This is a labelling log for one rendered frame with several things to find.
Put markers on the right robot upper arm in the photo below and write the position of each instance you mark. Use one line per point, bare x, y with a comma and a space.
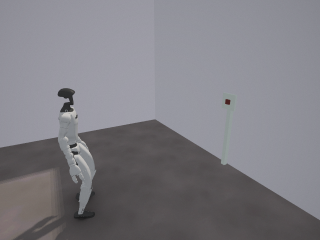
65, 120

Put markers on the robot torso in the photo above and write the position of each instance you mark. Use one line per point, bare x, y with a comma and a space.
72, 133

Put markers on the robot left hand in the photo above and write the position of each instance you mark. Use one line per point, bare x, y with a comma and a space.
84, 144

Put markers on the humanoid robot head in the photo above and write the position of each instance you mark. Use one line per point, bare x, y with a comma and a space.
66, 93

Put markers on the panel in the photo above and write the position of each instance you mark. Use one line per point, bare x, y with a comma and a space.
228, 124

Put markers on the robot right hand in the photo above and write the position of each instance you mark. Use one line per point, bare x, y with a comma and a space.
75, 170

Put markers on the robot right forearm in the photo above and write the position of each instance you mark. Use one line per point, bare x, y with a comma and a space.
67, 152

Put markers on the robot left forearm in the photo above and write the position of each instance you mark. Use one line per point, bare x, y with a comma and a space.
78, 139

